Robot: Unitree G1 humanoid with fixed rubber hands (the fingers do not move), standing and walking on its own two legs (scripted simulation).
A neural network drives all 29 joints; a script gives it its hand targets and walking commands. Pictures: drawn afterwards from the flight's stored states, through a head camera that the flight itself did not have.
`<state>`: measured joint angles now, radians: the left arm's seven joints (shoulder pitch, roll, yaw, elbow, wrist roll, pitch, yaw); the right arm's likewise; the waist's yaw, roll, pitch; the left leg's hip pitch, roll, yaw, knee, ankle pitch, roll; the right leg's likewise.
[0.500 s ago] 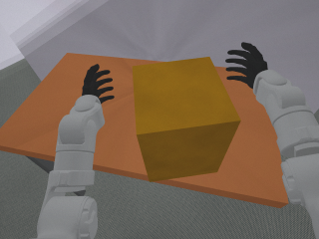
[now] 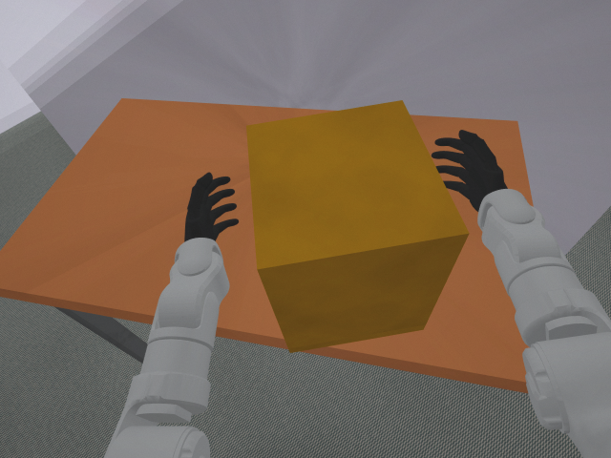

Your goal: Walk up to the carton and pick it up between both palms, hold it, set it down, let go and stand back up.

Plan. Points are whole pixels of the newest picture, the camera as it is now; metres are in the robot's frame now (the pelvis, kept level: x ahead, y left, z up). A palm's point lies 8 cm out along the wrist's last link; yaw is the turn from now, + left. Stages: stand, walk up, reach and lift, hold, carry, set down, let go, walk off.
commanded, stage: reach and lift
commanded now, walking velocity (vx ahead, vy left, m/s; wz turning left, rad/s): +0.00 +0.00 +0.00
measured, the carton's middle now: (342, 236) +0.40 +0.05 +0.05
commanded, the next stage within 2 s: none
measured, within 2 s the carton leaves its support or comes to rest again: neither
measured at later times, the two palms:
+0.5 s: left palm (226, 233) +0.36 +0.19 +0.08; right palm (452, 193) +0.46 -0.09 +0.09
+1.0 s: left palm (228, 233) +0.36 +0.19 +0.08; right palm (451, 193) +0.46 -0.09 +0.08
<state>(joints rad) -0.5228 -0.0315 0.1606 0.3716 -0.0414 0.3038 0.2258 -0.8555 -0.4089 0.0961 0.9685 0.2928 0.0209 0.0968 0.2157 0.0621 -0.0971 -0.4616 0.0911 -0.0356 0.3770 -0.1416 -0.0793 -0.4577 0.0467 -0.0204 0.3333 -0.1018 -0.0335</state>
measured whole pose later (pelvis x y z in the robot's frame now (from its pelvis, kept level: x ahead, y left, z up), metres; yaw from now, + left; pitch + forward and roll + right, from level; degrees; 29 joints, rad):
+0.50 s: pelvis -0.01 -0.01 +0.00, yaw +0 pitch +11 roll -1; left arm -0.62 -0.12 0.24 0.48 0.07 0.21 0.26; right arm -0.93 -0.24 0.06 1.06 0.24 0.00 -0.01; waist 0.19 0.02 -0.06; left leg -0.43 0.10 -0.04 0.36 -0.13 -0.10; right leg -0.44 0.06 -0.03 0.35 -0.10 -0.05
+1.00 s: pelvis +0.00 -0.02 +0.00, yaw +0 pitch +10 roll -1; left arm -0.61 -0.16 0.31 0.50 0.12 0.19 0.25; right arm -0.92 -0.21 0.03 1.08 0.20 -0.01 -0.03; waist 0.20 0.02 -0.06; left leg -0.39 0.11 -0.03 0.34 -0.13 -0.10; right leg -0.40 0.07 -0.02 0.32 -0.10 -0.05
